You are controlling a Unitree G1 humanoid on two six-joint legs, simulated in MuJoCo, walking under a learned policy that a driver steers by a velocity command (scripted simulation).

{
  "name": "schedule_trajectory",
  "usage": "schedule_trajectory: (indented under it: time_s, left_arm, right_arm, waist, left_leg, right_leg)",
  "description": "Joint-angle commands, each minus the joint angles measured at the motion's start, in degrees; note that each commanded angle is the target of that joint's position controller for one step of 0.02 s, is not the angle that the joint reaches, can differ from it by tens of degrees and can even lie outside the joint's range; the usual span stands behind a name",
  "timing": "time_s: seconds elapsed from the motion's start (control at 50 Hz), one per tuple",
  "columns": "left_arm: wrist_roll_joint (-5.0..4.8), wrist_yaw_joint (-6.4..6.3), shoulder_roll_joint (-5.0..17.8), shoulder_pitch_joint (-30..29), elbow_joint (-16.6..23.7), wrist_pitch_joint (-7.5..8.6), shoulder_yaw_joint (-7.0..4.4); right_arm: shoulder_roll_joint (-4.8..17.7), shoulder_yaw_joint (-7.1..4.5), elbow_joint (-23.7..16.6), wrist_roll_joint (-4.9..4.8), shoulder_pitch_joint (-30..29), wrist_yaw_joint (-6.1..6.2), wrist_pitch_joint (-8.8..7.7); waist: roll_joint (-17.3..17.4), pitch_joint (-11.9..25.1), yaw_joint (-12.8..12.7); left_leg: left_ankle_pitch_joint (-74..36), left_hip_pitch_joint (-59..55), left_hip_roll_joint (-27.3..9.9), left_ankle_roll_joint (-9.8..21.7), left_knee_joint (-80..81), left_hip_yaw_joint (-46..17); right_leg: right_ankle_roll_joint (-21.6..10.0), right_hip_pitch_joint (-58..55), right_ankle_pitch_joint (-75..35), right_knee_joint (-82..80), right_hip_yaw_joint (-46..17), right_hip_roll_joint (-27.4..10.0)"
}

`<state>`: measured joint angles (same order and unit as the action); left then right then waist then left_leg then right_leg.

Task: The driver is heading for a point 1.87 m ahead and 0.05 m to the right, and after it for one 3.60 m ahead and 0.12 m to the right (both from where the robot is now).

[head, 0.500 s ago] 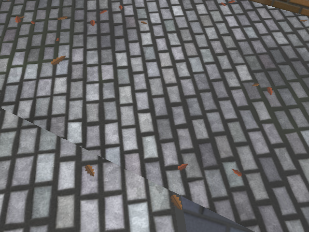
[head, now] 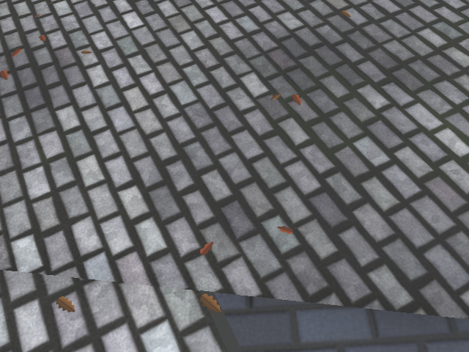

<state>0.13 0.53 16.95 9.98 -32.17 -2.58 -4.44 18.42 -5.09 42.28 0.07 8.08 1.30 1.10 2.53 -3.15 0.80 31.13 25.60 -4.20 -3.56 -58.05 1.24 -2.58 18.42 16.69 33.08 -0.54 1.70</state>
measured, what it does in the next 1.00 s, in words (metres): steps on the spot: left foot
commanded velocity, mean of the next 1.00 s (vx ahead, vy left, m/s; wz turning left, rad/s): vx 0.00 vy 0.00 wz -0.21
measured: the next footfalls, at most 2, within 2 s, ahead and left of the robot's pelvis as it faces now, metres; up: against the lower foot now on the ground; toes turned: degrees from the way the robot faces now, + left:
left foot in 0.36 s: +0.07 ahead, +0.13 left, +0.00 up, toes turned -11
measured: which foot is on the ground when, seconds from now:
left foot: up 0.00-0.34, down 0.36-1.00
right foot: down 0.00-1.00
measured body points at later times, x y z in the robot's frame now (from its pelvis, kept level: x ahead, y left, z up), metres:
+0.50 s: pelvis +0.01 +0.02 +0.00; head +0.02 +0.03 +0.45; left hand +0.20 +0.25 -0.10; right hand +0.11 -0.26 -0.09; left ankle +0.03 +0.14 -0.73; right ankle +0.01 -0.10 -0.73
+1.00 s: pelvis +0.03 +0.03 +0.00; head +0.03 +0.03 +0.45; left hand +0.19 +0.26 -0.11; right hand +0.11 -0.24 -0.11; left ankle +0.03 +0.14 -0.73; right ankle +0.01 -0.10 -0.73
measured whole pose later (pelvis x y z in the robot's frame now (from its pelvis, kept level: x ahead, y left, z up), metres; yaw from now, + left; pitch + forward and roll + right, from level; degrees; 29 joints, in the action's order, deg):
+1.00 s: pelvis +0.03 +0.03 +0.00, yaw -10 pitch -1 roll +0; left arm 0.5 -2.0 12.5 13.0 -42.0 -1.7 -2.5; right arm 13.1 -1.2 42.4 0.4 11.8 -0.1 -1.2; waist -0.1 -1.8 0.1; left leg 17.7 11.4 1.1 1.0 -30.3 -0.1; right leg 0.9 13.1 15.9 30.3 -7.9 2.6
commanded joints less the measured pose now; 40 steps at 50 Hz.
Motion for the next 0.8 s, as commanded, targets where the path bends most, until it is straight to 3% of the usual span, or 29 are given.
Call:
schedule_trajectory:
  time_s: [0.02, 0.04, 0.08, 0.16, 0.26, 0.32, 0.34, 0.36, 0.38, 0.4, 0.42, 0.46, 0.52, 0.64, 0.8]
  left_arm:
    - [-0.55, -0.76, 9.5, 0.2, 3.3, 2.03, -2.58]
    - [-0.83, -1.22, 9.3, -1.6, 3.5, 1.72, -2.23]
    - [-0.23, -1.9, 9.0, -2.1, 3.7, 1.33, -1.91]
    - [-0.32, -2.47, 9.1, -1.5, 3.2, 0.89, -1.92]
    - [0.17, -1.58, 8.9, -1.2, 2.2, 0.47, -1.4]
    - [-0.42, -1.27, 7.1, -3.2, 1.7, 0.52, -0.43]
    - [-0.6, -1.3, 5.7, -2.8, 1.2, 0.68, 0.11]
    - [0.19, -1.41, 3.9, -0.3, 0.6, 1.09, 0.64]
    - [0.67, -1.27, 3.4, 4.1, 0.1, 1.57, 0.56]
    - [1.06, -1.54, 4.8, 2.4, 0.2, 1.68, 0.29]
    - [0.95, -1.67, 6.0, 1.1, -0.2, 1.57, -0.16]
    - [1.2, -1.64, 4.6, -1.5, -0.5, 0.9, 0.02]
    - [0.68, -1.09, 3.6, -0.2, -1.5, 0.79, 0.21]
    - [0.65, -1.27, 2.7, 0.8, -3.4, 1.89, 0.25]
    - [0.51, -2.02, 2.5, 2.5, -4.8, 1.9, 0.22]
  right_arm:
    - [6.5, -1.8, -5.1, 0.2, -3.8, 1.0, -0.88]
    - [6.6, -1.93, -4.9, 0.59, -2.7, 1.1, -0.74]
    - [5.4, -1.69, -4.2, 0.28, -1.0, 0.73, -0.88]
    - [3.2, -0.56, -4.2, -0.02, -1.9, 0.36, -0.86]
    - [3.5, -0.21, -4.9, -0.62, -2.5, -0.7, -1.13]
    - [2.6, 0.01, -4.7, -0.48, -0.1, -1.48, -1.8]
    - [2.0, 0.27, -4.5, 0.21, 1.3, -1.7, -2.16]
    - [4.6, -0.01, -4.9, 1.37, 2.0, -1.57, -2.43]
    - [8.3, -0.49, -5.2, 1.96, -0.5, -1.4, -2.38]
    - [4.6, 0.58, -5.3, 2.05, -2.4, -1.47, -2.49]
    - [2.5, 1.34, -6.0, 1.74, -4.6, -1.6, -2.68]
    - [3.5, 1.14, -5.4, 0.96, -2.8, -1.47, -2.91]
    - [3.0, 1.58, -5.4, 1.06, -1.1, -1.16, -3.0]
    - [1.8, 2.01, -5.8, 0.67, 0.9, -1.02, -2.76]
    - [0.7, 2.39, -5.3, 0.5, 1.5, -1.45, -2.83]
  waist:
    - [-9.1, 7.5, -1.7]
    - [-9.6, 7.3, -0.5]
    - [-10.0, 8.8, 0.3]
    - [-10.1, 9.1, -0.9]
    - [-11.6, 7.7, -2.6]
    - [-10.9, 7.3, -0.4]
    - [-9.7, 7.3, 0.9]
    - [-5.0, 8.6, -0.3]
    - [6.2, 8.0, -5.2]
    - [10.3, 7.6, -4.4]
    - [8.4, 6.1, -4.1]
    - [6.7, 5.3, -2.2]
    - [2.7, 2.7, -1.6]
    - [-3.4, 4.0, -0.2]
    - [-3.6, 4.5, -0.6]
  left_leg:
    - [-3.2, 14.7, 0.8, 0.1, -10.5, -5.3]
    - [-6.2, 12.3, 1.4, -0.4, -10.0, -5.2]
    - [-9.9, 9.2, 3.0, -1.1, -8.4, -4.5]
    - [-11.8, 6.1, 3.5, -1.7, 4.6, -4.6]
    - [-9.3, -2.1, 3.7, -0.5, 14.2, -3.7]
    - [-14.7, -9.1, 3.8, 1.2, 26.7, -3.0]
    - [-23.4, -14.4, 3.2, 2.3, 34.9, -3.4]
    - [-32.9, -19.6, -2.6, 4.2, 36.3, -8.8]
    - [-39.6, -18.6, -9.3, 9.7, 35.9, -15.9]
    - [-33.0, -12.4, -12.1, 14.7, 38.8, -19.8]
    - [-26.9, -11.2, -9.5, 13.5, 39.1, -17.5]
    - [-18.4, -11.0, -4.7, 8.9, 38.3, -13.2]
    - [-12.5, -9.8, -1.7, 6.3, 37.2, -9.2]
    - [-18.0, -13.3, 0.2, 6.2, 33.2, -6.6]
    - [-21.3, -13.3, 1.1, 5.9, 32.5, -5.5]
  right_leg:
    - [-11.6, -14.4, -29.3, -11.9, -19.1, -15.5]
    - [-11.0, -12.0, -30.4, -12.0, -17.7, -14.1]
    - [-11.1, -10.6, -30.1, -12.2, -16.7, -12.5]
    - [-10.8, -10.9, -23.1, -11.4, -17.6, -11.5]
    - [-11.3, -6.3, -17.4, -10.4, -21.6, -12.1]
    - [-9.3, -4.8, -16.7, -8.2, -22.8, -10.5]
    - [-6.9, -2.9, -14.1, -7.7, -22.2, -8.9]
    - [-3.2, -0.4, -7.0, -4.3, -19.5, -5.6]
    - [0.3, 2.0, 4.0, 0.4, -11.5, 1.2]
    - [2.7, -1.7, 6.8, 0.1, -8.7, 0.3]
    - [3.3, -3.9, 3.1, -1.4, -8.4, -0.8]
    - [3.0, -5.6, -3.1, -3.9, -8.3, -0.7]
    - [1.4, -5.0, -4.7, -5.9, -9.3, -1.5]
    - [1.5, -3.8, -8.4, -7.1, -10.7, -2.3]
    - [1.5, -5.8, -11.8, -6.5, -11.0, -2.7]
Velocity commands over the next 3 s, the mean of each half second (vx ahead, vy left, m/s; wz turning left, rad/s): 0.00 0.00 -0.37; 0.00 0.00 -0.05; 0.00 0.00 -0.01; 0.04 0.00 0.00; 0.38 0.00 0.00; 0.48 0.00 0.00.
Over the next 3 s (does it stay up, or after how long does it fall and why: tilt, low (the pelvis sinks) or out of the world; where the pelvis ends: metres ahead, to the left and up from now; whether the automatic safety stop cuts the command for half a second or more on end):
stays up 0.48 -0.07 0.01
